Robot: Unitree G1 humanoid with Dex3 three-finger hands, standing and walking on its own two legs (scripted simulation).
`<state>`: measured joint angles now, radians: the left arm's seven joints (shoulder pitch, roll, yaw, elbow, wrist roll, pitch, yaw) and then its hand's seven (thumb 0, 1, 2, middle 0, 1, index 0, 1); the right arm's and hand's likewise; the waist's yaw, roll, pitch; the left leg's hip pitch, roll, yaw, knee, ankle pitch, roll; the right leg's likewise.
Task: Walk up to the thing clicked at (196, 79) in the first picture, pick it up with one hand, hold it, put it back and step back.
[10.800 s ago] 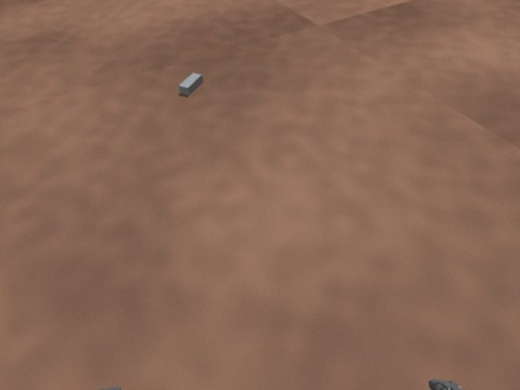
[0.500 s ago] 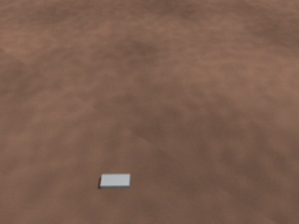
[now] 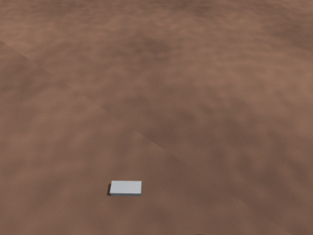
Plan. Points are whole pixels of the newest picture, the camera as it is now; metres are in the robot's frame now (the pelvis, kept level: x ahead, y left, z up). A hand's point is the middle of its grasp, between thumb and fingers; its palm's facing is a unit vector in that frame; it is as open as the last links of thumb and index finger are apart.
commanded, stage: walk up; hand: left
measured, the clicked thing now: (126, 188) +0.45 +0.21 -0.75
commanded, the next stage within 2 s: none
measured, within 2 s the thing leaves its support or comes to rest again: neither
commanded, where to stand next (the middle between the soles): +0.06 -0.02 m, yaw -2 degrees
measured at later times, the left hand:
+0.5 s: hand (73, 218) +0.18 +0.27 -0.15, palm faces -0.04 -0.94 -0.34, open 7.4 cm
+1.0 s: hand (65, 233) +0.14 +0.28 -0.15, palm faces -0.06 -0.93 -0.36, open 7.4 cm
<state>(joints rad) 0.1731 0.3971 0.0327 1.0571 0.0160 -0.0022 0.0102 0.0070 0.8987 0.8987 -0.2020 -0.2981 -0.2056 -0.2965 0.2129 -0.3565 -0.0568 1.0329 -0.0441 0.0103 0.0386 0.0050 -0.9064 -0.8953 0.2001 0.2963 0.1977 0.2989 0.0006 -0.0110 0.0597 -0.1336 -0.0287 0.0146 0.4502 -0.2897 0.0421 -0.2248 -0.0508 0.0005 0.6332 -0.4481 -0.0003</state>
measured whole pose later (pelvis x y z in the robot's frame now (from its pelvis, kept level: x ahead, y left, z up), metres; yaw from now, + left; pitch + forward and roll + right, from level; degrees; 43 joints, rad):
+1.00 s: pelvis +0.04 +0.02 +0.00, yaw -2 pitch -3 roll +0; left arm 0.10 0.36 0.00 1.06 0.01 0.00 0.00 0.01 0.90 0.90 -0.20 -0.30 -0.21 -0.30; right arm 0.12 -0.34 -0.04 1.02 -0.01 0.00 0.01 0.01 -0.90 -0.90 0.20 0.30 0.20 0.30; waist 0.00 0.00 0.09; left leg 0.00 -0.05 0.02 0.35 -0.29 0.05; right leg -0.13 -0.02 0.00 0.42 -0.23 0.02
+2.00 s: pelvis +0.02 +0.01 +0.00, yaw -3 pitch -4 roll +0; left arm 0.14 0.35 0.00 1.07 0.01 -0.02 -0.01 0.01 0.90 0.90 -0.20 -0.30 -0.21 -0.30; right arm 0.17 -0.35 -0.03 1.05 -0.01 -0.01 0.01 0.01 -0.90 -0.90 0.20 0.30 0.20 0.30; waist 0.00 0.01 0.06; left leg -0.03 -0.02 0.04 0.35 -0.27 0.03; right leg -0.15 0.00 0.01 0.41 -0.19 -0.01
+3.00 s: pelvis -0.01 -0.01 -0.02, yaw -7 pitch -3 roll -1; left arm 0.40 0.36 0.06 0.92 0.03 -0.03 -0.02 0.01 0.89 0.90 -0.21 -0.30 -0.21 -0.30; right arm 0.36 -0.47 -0.09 0.89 -0.03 0.02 0.02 0.01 -0.90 -0.90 0.20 0.30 0.20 0.30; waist 0.01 0.09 0.04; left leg -0.57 -0.04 -0.14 1.15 -0.30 0.00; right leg -0.18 -0.02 -0.02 0.62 -0.38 0.01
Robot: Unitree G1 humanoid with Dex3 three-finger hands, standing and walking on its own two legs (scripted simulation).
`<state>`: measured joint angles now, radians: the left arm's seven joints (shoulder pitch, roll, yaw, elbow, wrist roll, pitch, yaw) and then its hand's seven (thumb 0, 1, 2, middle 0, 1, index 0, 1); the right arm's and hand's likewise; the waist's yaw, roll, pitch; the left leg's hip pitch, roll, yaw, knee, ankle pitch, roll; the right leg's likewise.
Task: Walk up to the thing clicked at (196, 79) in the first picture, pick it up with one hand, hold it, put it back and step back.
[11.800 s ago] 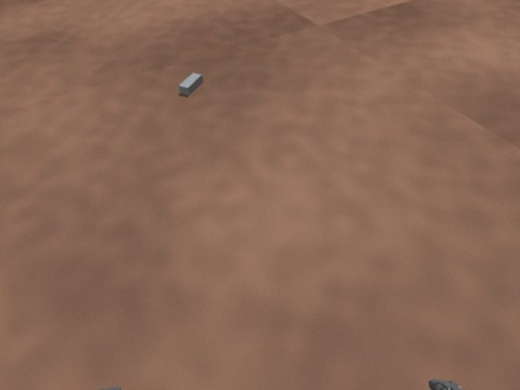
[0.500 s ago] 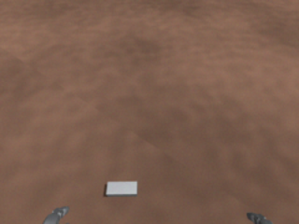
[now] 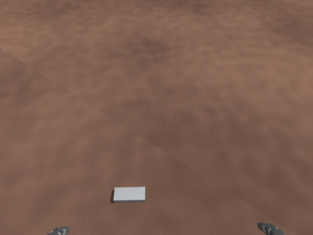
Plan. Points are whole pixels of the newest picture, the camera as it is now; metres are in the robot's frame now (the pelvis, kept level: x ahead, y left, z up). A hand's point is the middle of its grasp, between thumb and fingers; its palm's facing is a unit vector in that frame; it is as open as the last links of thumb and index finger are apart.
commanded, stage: walk up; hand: left
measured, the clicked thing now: (130, 194) +0.40 +0.20 -0.75
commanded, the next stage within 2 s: none
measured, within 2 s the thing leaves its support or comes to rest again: neither
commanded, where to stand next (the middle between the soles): +0.02 -0.04 m, yaw +0 degrees
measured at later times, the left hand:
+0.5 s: hand out of the picture +0.06 +0.23 -0.15, palm faces -0.02 -0.94 -0.35, open 7.4 cm
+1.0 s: hand out of the picture +0.06 +0.24 -0.15, palm faces -0.04 -0.93 -0.36, open 7.4 cm
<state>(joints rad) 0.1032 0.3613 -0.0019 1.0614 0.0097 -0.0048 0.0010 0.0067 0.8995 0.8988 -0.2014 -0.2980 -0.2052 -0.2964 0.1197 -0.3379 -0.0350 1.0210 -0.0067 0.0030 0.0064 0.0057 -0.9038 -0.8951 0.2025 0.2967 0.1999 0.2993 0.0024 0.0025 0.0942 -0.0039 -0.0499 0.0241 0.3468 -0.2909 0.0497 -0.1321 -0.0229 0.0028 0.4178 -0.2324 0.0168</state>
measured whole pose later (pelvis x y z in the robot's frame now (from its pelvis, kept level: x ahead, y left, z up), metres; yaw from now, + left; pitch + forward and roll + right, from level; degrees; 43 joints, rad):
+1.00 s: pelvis -0.02 -0.02 +0.00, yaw -1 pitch -4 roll +0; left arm 0.14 0.35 0.00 1.07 0.01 -0.02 -0.01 0.01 0.90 0.90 -0.20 -0.30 -0.21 -0.30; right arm 0.17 -0.35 -0.03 1.05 -0.01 -0.01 0.01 0.01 -0.90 -0.90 0.20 0.30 0.20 0.30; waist 0.00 0.01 0.06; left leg -0.03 -0.02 0.04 0.35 -0.27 0.03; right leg -0.15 0.00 0.01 0.41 -0.19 -0.01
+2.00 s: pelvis -0.05 -0.04 -0.02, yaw -5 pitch -3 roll -1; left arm 0.40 0.36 0.06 0.92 0.03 -0.03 -0.02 0.01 0.89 0.90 -0.21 -0.30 -0.21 -0.30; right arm 0.36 -0.47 -0.09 0.89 -0.03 0.02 0.02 0.01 -0.90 -0.90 0.20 0.30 0.20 0.30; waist 0.01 0.09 0.04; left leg -0.57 -0.04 -0.14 1.15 -0.30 0.00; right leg -0.18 -0.02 -0.02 0.62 -0.38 0.01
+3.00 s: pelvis -0.07 -0.05 -0.02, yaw -1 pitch -3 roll +2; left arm 0.36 0.37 0.08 0.91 0.04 -0.06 0.01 0.01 0.89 0.90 -0.21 -0.30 -0.21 -0.30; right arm 0.29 -0.48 -0.09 0.90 -0.03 0.06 0.04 0.01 -0.91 -0.90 0.20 0.30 0.20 0.30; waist 0.01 0.13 0.08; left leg -0.56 -0.07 -0.16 1.19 -0.33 0.00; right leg -0.27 -0.06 0.00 0.71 -0.40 0.01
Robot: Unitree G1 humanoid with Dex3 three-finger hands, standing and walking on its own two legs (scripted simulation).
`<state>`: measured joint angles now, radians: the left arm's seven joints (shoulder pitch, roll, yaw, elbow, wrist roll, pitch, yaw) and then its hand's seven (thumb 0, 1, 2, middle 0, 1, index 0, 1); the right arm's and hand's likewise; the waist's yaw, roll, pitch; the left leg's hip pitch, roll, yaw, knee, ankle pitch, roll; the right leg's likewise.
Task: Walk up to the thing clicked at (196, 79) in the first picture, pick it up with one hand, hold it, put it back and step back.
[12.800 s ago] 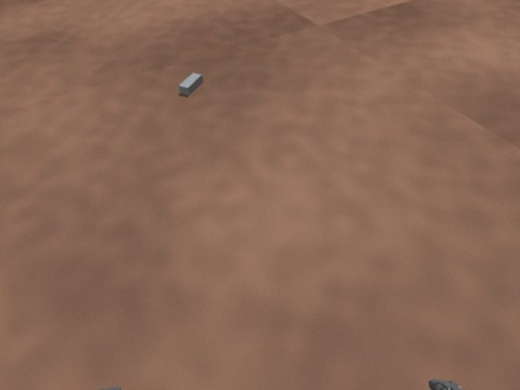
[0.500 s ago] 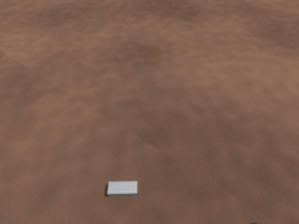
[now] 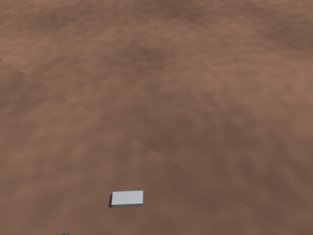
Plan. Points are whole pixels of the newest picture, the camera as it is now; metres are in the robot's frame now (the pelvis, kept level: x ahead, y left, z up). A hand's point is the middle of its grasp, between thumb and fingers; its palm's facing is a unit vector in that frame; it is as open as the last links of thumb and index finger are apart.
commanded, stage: walk up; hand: left
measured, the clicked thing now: (128, 198) +0.42 +0.22 -0.75
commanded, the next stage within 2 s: none
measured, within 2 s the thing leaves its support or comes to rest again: neither
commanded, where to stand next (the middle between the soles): +0.04 -0.02 m, yaw +1 degrees
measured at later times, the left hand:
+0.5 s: hand out of the picture +0.07 +0.35 -0.19, palm faces -0.05 -0.93 -0.37, open 7.4 cm
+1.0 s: hand out of the picture -0.01 +0.26 -0.15, palm faces -0.05 -0.90 -0.42, open 7.4 cm
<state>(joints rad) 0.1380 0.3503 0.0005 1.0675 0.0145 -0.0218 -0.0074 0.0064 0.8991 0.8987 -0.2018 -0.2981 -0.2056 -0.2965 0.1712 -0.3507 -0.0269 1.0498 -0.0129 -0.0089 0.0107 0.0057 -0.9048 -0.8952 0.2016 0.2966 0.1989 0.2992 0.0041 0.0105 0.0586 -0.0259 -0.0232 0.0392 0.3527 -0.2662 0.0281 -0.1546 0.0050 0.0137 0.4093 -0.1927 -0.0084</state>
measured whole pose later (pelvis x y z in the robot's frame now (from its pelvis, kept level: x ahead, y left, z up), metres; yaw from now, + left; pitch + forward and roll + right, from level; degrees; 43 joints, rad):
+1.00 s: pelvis -0.03 -0.02 -0.02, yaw -4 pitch -3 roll -1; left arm 0.40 0.36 0.06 0.92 0.03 -0.03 -0.02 0.01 0.89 0.90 -0.21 -0.30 -0.21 -0.30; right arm 0.36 -0.47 -0.09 0.89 -0.03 0.02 0.02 0.01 -0.90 -0.90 0.20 0.30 0.20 0.30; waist 0.01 0.09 0.04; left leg -0.57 -0.04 -0.14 1.15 -0.30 0.00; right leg -0.18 -0.02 -0.02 0.62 -0.38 0.01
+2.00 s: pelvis -0.05 -0.03 -0.02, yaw +0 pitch -3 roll +2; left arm 0.36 0.37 0.08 0.91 0.04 -0.06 0.01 0.01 0.89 0.90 -0.21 -0.30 -0.21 -0.30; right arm 0.29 -0.48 -0.09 0.90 -0.03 0.06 0.04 0.01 -0.91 -0.90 0.20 0.30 0.20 0.30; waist 0.01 0.13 0.08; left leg -0.56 -0.07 -0.16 1.19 -0.33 0.00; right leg -0.27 -0.06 0.00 0.71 -0.40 0.01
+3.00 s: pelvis -0.13 +0.00 -0.02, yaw -5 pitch -2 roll +2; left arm 0.34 0.37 0.09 0.91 0.05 0.03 -0.03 0.01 0.90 0.90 -0.20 -0.30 -0.21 -0.30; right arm 0.30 -0.45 -0.07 0.94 0.00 0.01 -0.02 0.01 -0.90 -0.90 0.20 0.30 0.20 0.30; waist 0.04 0.05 0.05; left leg -0.51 -0.05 -0.08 1.11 -0.39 -0.01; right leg -0.30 -0.05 0.02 0.72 -0.40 -0.02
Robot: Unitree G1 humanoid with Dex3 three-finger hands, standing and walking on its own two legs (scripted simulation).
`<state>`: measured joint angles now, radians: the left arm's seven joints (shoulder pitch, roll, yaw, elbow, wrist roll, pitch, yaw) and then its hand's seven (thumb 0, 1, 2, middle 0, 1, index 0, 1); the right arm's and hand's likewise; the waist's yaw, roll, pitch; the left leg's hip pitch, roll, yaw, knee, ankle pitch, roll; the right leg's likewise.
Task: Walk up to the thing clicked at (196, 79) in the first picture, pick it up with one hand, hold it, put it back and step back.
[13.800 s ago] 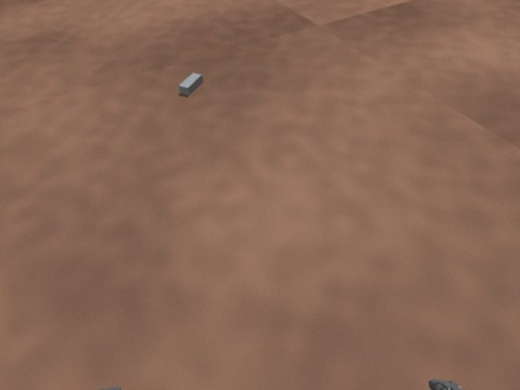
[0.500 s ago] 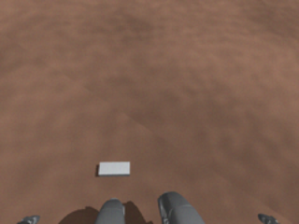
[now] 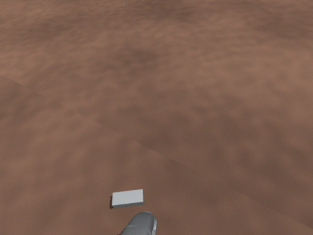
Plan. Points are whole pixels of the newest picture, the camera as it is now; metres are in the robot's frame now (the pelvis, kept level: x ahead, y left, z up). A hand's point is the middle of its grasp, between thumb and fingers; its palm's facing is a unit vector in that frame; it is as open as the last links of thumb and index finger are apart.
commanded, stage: walk up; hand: left
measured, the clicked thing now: (128, 198) +0.43 +0.27 -0.73
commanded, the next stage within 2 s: none
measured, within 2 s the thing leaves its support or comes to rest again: neither
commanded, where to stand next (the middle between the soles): +0.06 +0.00 m, yaw +5 degrees
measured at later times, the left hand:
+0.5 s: hand out of the picture +0.10 +0.34 -0.17, palm faces +0.10 -0.93 -0.36, open 7.4 cm
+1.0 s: hand out of the picture -0.03 +0.28 -0.10, palm faces +0.06 -0.84 -0.54, open 7.4 cm
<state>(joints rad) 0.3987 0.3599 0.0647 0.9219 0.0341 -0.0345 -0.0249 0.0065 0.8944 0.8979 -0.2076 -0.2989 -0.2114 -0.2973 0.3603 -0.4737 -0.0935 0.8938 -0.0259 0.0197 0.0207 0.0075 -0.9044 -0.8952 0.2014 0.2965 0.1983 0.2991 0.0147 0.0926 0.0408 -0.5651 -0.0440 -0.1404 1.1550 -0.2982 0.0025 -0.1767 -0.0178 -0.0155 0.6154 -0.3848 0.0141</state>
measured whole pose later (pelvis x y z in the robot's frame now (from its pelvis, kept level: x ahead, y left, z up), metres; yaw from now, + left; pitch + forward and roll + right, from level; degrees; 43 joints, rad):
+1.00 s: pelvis -0.02 -0.01 +0.00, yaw +4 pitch -3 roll +2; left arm 0.36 0.37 0.08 0.91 0.04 -0.06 0.01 0.01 0.89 0.90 -0.21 -0.30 -0.21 -0.30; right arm 0.29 -0.48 -0.09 0.90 -0.03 0.06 0.04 0.01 -0.91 -0.90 0.20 0.30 0.20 0.30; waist 0.01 0.13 0.08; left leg -0.56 -0.07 -0.16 1.19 -0.33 0.00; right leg -0.27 -0.06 0.00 0.71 -0.40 0.01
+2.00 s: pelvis -0.11 +0.01 +0.00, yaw -1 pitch -2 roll +2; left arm 0.34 0.37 0.09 0.91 0.05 0.03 -0.03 0.01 0.90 0.90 -0.20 -0.30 -0.21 -0.30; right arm 0.30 -0.45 -0.07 0.94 0.00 0.01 -0.02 0.01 -0.90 -0.90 0.20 0.30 0.20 0.30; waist 0.04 0.05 0.05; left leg -0.51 -0.05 -0.08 1.11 -0.39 -0.01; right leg -0.30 -0.05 0.02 0.72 -0.40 -0.02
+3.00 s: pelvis -0.08 +0.02 -0.01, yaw +7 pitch -3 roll +2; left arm 0.03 0.38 0.03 0.92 0.01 0.04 -0.01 0.00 0.90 0.90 -0.20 -0.30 -0.21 -0.30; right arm 0.18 -0.37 -0.03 1.00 -0.02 -0.01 -0.01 0.00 -0.91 -0.89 0.20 0.30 0.20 0.30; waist 0.01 -0.06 0.13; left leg -0.26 -0.05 0.04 0.70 -0.38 0.03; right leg -0.47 -0.08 -0.01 0.74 -0.25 -0.01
